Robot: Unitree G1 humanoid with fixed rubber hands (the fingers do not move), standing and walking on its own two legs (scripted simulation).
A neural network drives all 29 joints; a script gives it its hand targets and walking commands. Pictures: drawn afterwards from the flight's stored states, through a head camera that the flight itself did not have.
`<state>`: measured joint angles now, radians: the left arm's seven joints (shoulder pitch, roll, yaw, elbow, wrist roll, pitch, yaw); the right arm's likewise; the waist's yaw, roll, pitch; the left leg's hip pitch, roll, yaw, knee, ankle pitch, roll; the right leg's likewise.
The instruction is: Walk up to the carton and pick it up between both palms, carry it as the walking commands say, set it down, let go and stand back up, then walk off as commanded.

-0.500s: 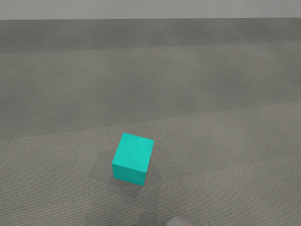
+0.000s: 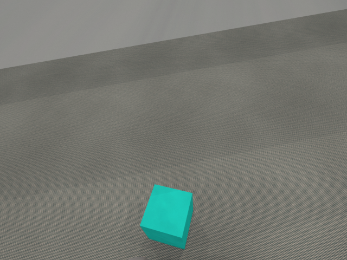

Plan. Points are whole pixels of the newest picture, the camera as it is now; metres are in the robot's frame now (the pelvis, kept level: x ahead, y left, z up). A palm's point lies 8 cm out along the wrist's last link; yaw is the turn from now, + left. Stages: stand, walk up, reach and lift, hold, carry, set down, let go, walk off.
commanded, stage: walk up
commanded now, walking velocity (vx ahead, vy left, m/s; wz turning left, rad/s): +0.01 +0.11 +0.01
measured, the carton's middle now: (169, 217) +0.43 +0.09 -0.66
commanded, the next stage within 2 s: none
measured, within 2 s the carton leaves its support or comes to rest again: neither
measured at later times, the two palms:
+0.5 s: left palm out of the picture +0.04 +0.30 -0.16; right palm out of the picture +0.07 -0.16 -0.14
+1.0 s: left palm out of the picture -0.01 +0.25 -0.15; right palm out of the picture -0.01 -0.19 -0.15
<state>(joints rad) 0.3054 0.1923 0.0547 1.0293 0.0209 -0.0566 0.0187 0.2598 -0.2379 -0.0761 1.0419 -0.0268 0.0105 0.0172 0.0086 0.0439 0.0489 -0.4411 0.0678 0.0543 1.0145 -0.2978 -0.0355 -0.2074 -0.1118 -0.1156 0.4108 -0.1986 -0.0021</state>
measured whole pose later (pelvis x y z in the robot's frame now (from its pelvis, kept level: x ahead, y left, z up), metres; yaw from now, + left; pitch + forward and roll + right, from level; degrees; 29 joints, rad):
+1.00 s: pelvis +0.01 +0.04 +0.00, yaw +0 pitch -2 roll +0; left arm 0.32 0.13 0.00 1.13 0.01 -0.02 0.04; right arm 0.30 -0.15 -0.02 1.15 -0.01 0.00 -0.02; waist -0.01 0.00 0.02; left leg -0.20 0.02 0.09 0.36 -0.14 0.01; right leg -0.11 0.00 -0.04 0.37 -0.23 -0.01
